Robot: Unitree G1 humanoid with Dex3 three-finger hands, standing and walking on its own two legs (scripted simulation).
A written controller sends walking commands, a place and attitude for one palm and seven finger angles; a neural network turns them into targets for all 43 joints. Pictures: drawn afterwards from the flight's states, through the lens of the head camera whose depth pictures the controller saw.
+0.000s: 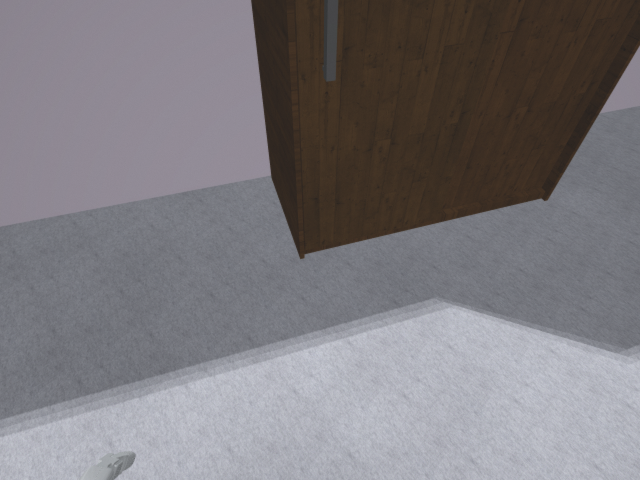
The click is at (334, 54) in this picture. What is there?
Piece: wardrobe's sliding door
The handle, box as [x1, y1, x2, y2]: [322, 0, 337, 81]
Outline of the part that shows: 337,0 324,0 324,64 322,65 322,69 324,72 323,76 326,81 335,79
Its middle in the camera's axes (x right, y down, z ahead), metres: +0.02 -0.51 +0.93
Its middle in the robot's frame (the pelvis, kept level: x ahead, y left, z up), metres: +1.06 +0.03 +0.13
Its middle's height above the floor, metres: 0.90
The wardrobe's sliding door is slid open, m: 0.00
